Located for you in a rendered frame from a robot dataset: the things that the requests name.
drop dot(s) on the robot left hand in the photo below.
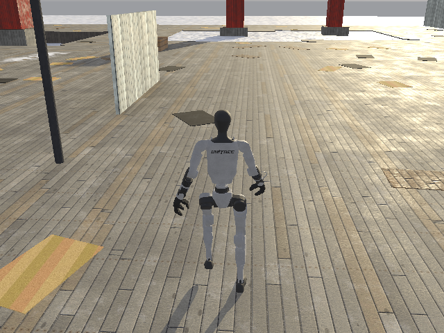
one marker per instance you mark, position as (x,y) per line
(177,205)

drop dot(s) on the right robot forearm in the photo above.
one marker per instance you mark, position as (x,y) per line
(258,178)

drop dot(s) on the robot left upper arm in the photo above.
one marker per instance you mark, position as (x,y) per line
(196,157)

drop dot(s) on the robot torso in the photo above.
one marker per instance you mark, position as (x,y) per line
(222,168)

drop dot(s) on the robot right upper arm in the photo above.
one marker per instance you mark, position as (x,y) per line
(248,156)

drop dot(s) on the robot head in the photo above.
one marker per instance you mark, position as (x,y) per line
(222,119)

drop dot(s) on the left robot forearm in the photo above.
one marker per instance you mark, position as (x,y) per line
(185,185)

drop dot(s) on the robot right hand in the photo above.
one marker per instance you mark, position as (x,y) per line
(261,191)

